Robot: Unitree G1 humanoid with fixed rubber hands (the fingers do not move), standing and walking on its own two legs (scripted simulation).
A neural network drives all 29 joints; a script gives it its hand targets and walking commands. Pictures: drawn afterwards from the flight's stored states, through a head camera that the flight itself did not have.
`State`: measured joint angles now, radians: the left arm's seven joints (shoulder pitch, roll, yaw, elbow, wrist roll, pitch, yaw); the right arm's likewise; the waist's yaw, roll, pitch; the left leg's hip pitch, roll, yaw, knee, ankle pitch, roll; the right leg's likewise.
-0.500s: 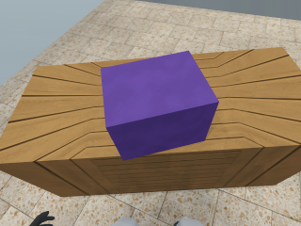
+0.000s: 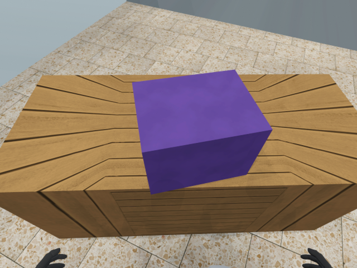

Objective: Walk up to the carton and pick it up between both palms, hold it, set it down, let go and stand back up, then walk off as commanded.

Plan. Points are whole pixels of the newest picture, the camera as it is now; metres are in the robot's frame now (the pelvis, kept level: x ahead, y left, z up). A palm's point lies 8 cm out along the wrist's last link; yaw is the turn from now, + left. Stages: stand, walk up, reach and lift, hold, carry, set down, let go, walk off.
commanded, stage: walk up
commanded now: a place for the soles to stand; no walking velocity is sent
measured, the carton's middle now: (193, 131) +0.48 -0.01 -0.04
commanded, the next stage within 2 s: reach and lift in 0.46 s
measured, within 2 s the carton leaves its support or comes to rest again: neither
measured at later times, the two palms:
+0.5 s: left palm out of the picture +0.08 +0.32 -0.09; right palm out of the picture +0.10 -0.32 -0.09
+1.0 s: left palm (53, 234) +0.18 +0.29 -0.05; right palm out of the picture +0.14 -0.31 -0.08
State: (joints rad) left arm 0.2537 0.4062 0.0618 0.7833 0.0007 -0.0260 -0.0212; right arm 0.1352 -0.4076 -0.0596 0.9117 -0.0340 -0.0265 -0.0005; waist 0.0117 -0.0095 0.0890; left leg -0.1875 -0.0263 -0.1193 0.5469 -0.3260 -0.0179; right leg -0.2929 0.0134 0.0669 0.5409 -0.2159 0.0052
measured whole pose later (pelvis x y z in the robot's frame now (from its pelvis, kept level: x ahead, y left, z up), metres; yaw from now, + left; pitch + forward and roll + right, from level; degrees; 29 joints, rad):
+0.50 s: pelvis +0.00 +0.00 +0.00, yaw +0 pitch -2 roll +0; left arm 0.25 0.41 0.06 0.78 0.00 -0.03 -0.02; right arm 0.13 -0.41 -0.06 0.94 -0.03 -0.03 0.00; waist 0.01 -0.01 0.09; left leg -0.19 -0.03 -0.12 0.55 -0.33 -0.02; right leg -0.29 0.01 0.07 0.54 -0.22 0.01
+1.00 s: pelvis +0.00 -0.01 +0.00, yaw +0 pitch -5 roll +0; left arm 0.05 0.36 0.08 0.57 0.00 0.28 0.03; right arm 0.16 -0.38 -0.14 0.81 -0.02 -0.21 0.08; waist 0.01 0.03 0.13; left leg -0.13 0.01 -0.09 0.56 -0.34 -0.04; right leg -0.24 0.03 0.06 0.55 -0.23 0.00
